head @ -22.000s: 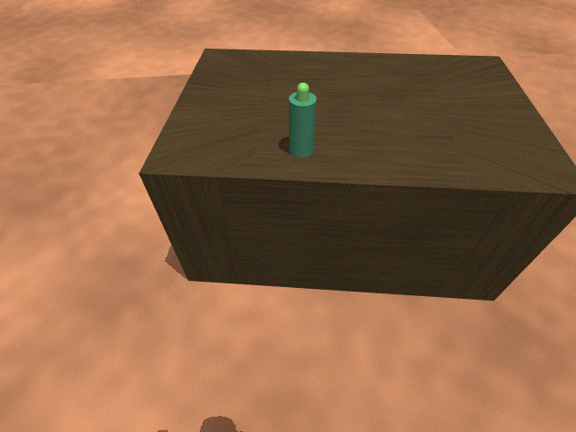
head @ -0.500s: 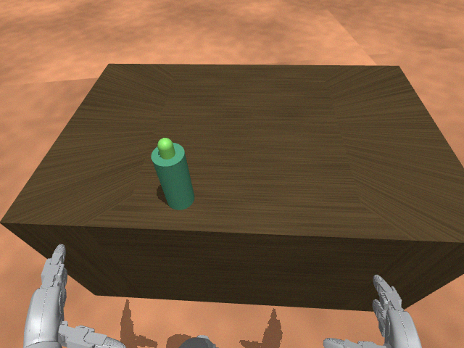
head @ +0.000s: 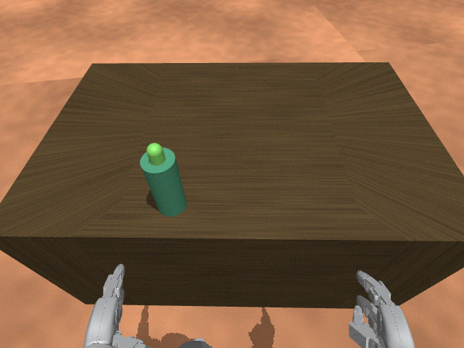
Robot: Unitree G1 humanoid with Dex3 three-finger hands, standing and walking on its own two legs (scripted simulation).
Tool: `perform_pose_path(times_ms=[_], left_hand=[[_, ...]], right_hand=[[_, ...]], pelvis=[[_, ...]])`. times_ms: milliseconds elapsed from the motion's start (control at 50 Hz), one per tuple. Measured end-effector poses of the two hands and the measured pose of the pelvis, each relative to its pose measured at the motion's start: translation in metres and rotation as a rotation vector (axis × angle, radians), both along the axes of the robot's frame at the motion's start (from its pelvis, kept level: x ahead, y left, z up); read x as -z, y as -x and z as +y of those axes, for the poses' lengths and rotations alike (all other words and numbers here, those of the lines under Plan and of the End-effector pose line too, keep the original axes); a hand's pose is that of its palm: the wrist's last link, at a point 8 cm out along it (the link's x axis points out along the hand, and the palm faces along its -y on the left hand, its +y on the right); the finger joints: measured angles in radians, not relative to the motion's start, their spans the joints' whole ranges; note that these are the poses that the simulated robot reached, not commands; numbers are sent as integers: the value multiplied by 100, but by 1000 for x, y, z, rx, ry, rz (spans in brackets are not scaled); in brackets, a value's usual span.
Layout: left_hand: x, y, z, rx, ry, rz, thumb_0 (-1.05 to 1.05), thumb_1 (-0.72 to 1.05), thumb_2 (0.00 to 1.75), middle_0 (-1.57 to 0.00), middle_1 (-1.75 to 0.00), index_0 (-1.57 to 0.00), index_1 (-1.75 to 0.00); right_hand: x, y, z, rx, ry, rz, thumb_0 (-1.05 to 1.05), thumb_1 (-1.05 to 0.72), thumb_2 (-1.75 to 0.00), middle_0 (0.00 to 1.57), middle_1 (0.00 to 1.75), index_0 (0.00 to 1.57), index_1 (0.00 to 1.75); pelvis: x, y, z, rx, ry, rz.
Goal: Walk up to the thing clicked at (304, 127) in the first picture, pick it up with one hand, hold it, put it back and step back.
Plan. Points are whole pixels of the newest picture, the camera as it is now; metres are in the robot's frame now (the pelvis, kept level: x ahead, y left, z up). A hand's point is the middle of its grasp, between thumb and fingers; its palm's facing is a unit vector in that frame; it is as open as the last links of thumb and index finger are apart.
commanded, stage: home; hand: left
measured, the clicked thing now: (163, 178) +0.46 +0.19 -0.02
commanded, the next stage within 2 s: none
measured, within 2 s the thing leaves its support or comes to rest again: neither
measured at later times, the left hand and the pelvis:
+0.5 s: hand (144, 334) +0.16 +0.17 -0.05, palm faces +0.12 -0.97 -0.22, open 17.5 cm; pelvis -0.01 +0.00 +0.00, yaw +0 degrees
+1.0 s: hand (142, 332) +0.16 +0.18 -0.06, palm faces +0.12 -0.97 -0.23, open 17.5 cm; pelvis -0.01 +0.00 -0.01, yaw +0 degrees
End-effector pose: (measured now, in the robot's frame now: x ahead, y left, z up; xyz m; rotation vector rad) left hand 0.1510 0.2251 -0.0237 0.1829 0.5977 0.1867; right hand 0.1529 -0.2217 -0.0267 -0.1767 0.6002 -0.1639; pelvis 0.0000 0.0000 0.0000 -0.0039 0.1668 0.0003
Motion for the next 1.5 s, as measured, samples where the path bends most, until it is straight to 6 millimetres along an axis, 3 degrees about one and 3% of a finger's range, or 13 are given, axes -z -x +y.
perform_pose_path(times_ms=[180,580,1500], left_hand=[[10,7,-4,-4,16,43,-1,-54,5,-6,-5,-5,-5],[7,18,-6,-6,3,34,-2,-55,4,-6,-5,-5,-4],[6,9,1,-8,-1,24,-2,-55,4,-6,-5,-5,-4]], right_hand=[[-1,2,-6,-13,21,22,1,-90,-90,20,30,20,30],[0,14,-9,-3,21,15,1,-90,-91,20,30,20,30],[0,9,-2,4,24,22,1,-90,-91,20,30,20,30]], pelvis=[[2,1,-3,-3,-5,5],[5,11,-5,-4,-6,6],[5,5,2,-1,0,10]])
